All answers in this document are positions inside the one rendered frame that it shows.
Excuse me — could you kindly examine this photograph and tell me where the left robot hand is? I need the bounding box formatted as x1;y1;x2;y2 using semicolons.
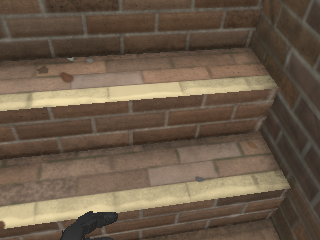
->
60;211;118;240

